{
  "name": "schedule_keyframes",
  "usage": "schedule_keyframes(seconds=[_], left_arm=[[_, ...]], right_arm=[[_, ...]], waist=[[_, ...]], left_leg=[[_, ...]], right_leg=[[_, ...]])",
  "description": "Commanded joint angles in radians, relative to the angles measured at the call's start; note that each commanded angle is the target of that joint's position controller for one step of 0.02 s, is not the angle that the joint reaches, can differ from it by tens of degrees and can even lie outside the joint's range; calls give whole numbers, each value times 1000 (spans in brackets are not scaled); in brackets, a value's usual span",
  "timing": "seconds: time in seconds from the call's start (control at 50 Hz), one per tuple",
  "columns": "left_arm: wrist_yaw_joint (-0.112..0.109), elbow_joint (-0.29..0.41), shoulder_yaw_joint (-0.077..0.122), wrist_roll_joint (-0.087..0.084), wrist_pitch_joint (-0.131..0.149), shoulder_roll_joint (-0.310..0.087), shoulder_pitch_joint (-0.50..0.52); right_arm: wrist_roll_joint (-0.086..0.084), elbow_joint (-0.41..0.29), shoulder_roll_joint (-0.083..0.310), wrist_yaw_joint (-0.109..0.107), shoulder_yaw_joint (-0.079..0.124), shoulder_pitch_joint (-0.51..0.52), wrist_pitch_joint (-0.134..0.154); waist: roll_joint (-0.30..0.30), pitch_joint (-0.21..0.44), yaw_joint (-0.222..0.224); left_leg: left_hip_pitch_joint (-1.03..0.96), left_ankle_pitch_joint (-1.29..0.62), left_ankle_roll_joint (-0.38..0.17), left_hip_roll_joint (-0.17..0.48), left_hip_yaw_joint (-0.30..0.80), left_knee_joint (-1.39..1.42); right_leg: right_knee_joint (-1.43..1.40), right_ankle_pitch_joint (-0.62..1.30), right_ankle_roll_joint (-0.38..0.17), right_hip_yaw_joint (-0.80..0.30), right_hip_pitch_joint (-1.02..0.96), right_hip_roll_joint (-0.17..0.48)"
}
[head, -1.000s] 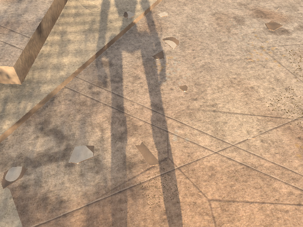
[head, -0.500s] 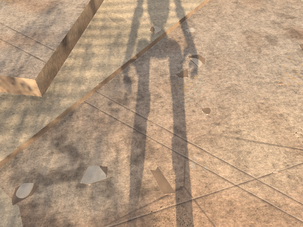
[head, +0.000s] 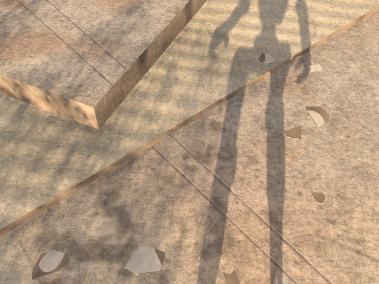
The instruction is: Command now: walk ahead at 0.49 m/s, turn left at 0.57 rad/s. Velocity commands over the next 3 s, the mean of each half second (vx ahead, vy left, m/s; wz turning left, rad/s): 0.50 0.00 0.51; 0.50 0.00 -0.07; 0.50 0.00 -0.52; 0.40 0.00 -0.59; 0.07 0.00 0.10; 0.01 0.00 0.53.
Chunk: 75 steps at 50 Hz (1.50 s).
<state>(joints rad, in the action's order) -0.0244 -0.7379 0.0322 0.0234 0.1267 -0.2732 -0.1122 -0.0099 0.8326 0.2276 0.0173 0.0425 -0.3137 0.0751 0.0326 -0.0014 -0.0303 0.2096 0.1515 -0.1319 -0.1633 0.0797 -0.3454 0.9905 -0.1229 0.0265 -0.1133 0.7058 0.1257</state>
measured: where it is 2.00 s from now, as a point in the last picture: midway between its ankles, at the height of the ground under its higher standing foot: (172, 155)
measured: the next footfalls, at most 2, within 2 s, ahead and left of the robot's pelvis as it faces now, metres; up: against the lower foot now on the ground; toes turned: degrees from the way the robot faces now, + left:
right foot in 0.22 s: +0.31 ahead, -0.14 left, +0.00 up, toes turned +13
left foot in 0.72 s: +0.49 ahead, +0.18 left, +0.00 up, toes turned +18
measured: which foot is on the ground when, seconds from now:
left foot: down 0.00-0.22, up 0.24-0.70, down 0.72-1.00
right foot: up 0.00-0.20, down 0.22-0.72, up 0.74-1.00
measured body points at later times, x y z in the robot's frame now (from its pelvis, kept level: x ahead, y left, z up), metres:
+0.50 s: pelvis +0.27 -0.04 +0.00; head +0.29 -0.04 +0.45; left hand +0.23 +0.24 -0.11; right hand +0.49 -0.25 -0.10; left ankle +0.30 +0.14 -0.67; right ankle +0.27 -0.15 -0.74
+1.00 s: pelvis +0.49 +0.09 +0.00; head +0.50 +0.11 +0.45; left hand +0.57 +0.38 -0.11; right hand +0.60 -0.17 -0.11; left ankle +0.45 +0.17 -0.74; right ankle +0.61 -0.07 -0.65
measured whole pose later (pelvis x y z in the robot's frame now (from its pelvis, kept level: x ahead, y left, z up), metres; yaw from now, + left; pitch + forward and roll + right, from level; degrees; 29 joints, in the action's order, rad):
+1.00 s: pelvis +0.49 +0.09 +0.00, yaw +10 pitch +1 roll +1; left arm 0.00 -0.79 0.07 -0.03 0.05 -0.30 -0.23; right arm 0.02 0.81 0.25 0.02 0.06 -0.33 0.11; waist 0.06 0.00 -0.03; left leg 0.10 0.20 -0.06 -0.04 -0.15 -0.28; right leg 1.07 -0.12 0.00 -0.10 0.70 0.09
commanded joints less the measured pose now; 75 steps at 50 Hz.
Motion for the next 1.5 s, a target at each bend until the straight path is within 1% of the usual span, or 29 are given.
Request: schedule_keyframes(seconds=[0.02,0.14,0.2,0.22,0.24,0.26,0.28,0.32,0.4,0.5,0.64,0.68,0.72,0.74,0.76,0.78,0.8,0.88,1.06,1.18,1.24,1.28,1.3,1.32,1.34,1.36,1.38,1.42,1.5], left_arm=[[-10,72,6,-1,-5,-34,42],[21,136,18,-28,21,-81,169],[27,113,41,-29,38,-119,46],[20,93,56,-17,43,-156,-82],[8,81,73,-3,38,-222,-249],[18,46,86,-7,22,-254,-306],[16,74,65,-20,15,-143,-258],[16,81,47,-20,-1,-94,-180],[39,35,39,-19,9,-71,-164],[40,-10,54,-33,2,-126,-190],[37,-70,58,-54,-30,-174,-285],[32,-78,61,-58,-42,-193,-271],[28,-78,46,-53,-48,-164,-268],[27,-40,15,-18,-41,-93,-264],[31,-34,-7,-42,-21,-9,-375],[32,-48,24,-68,-15,-129,-306],[32,-25,35,-76,-15,-150,-236],[27,-41,39,-54,-62,-84,-244],[49,38,34,-42,-74,-37,-45],[91,145,21,-46,-69,-19,125],[100,163,41,-47,-76,-59,61],[86,108,91,-47,-79,-146,-193],[60,78,124,-43,-90,-237,-327],[54,108,131,-43,-81,-327,-262],[55,117,107,-33,-73,-240,-309],[55,110,92,-27,-63,-188,-277],[57,115,82,-35,-57,-158,-209],[51,145,65,-29,-55,-109,-111],[34,133,77,-32,-48,-154,-125]], right_arm=[[-12,-77,161,-23,41,-1,10],[-21,-77,164,-31,43,-68,-9],[-14,-97,157,-36,41,-26,-22],[-6,-115,120,-31,26,-1,-18],[-1,-143,63,-28,7,-14,-11],[-26,-165,60,-24,-1,-143,1],[-38,-135,167,-25,20,-129,-3],[-14,-157,173,-25,28,15,-13],[-13,-164,86,-14,18,10,-20],[5,-205,64,-5,0,145,-6],[-16,-272,86,22,1,337,13],[-11,-269,113,25,13,298,18],[2,-201,191,9,56,49,20],[18,-175,287,-8,81,-145,14],[26,-170,319,-3,81,-154,10],[14,-168,222,0,59,-138,15],[4,-169,184,2,45,-73,18],[19,-153,106,13,30,88,46],[23,-66,164,-25,50,38,46],[2,-13,203,-35,61,-46,8],[-3,-21,246,-45,71,-14,-13],[-9,-32,262,-54,72,17,-24],[10,-56,220,-54,55,-1,-12],[26,-113,83,-35,11,-77,24],[-4,-126,177,-13,27,26,71],[-35,-157,194,-7,31,111,85],[-19,-157,176,-13,25,117,87],[16,-141,190,-22,38,89,62],[34,-155,145,-28,29,110,25]], waist=[[-83,-10,-3],[-123,19,-49],[-166,57,30],[-142,151,94],[-2,294,142],[343,366,80],[196,255,94],[2,62,93],[53,-1,33],[33,-7,52],[69,-48,104],[77,-26,60],[36,126,-67],[-131,293,-130],[-358,394,-61],[-208,286,-95],[-173,164,-70],[-144,38,42],[-80,-57,1],[-69,-104,-53],[-130,-23,12],[-121,117,159],[5,203,203],[255,308,76],[114,400,162],[65,258,154],[-43,150,91],[-30,81,21],[-15,40,1]], left_leg=[[143,-124,-126,201,188,119],[-62,-32,-96,262,348,-8],[-76,-123,-64,248,393,-127],[-4,-152,-30,202,341,-293],[206,19,30,105,205,-600],[509,448,68,39,126,-832],[612,385,82,131,141,-956],[586,211,100,188,83,-958],[485,133,105,230,37,-831],[495,-57,119,264,-18,-533],[385,-84,85,219,-76,-244],[289,-35,53,191,-98,-185],[-107,-67,1,181,-93,-139],[-420,-118,-69,433,183,-158],[-609,74,-195,601,591,-21],[-510,161,-156,569,549,21],[-382,115,-115,535,388,40],[-70,-97,-68,413,88,170],[-127,-259,-35,401,-179,218],[-319,-367,-13,464,-238,137],[-336,-819,20,457,-285,-41],[-227,-911,61,408,-316,-396],[46,-515,106,353,-309,-710],[495,390,169,115,-181,-1097],[594,381,140,150,42,-1153],[636,297,115,194,35,-1102],[594,226,111,239,26,-990],[459,172,129,287,20,-861],[419,76,192,271,-21,-691]], right_leg=[[-241,173,23,65,-126,-66],[-495,132,4,26,-164,-126],[-580,49,-53,47,-363,-140],[-568,52,-107,-6,-584,-61],[-575,-10,-197,-234,-901,133],[-654,-201,-327,-662,-1101,315],[-675,-366,-295,-641,-1020,309],[-715,-188,-222,-355,-764,202],[-808,57,-234,-120,-569,95],[-837,231,-245,1,-593,86],[-798,168,-205,26,-670,129],[-728,289,-183,33,-701,141],[-417,457,-133,98,-584,55],[-57,92,-88,147,-343,-22],[209,-465,-59,60,-21,-155],[310,-431,-65,-29,72,-110],[296,-329,-73,-13,97,-71],[196,-109,-42,6,-69,9],[-147,213,-31,31,27,-19],[-311,95,-85,135,86,-34],[-328,-55,-140,228,-100,-124],[-427,-17,-206,240,-468,-208],[-450,39,-263,12,-783,-74],[-584,-51,-481,-602,-1106,191],[-687,-119,-471,-700,-1131,214],[-686,-68,-416,-535,-1020,178],[-690,33,-371,-405,-843,129],[-728,176,-337,-273,-625,64],[-763,320,-335,-173,-472,14]])
Over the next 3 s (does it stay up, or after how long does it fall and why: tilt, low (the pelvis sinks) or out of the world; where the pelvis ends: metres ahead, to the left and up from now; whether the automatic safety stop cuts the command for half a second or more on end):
stays up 1.06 0.01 -0.01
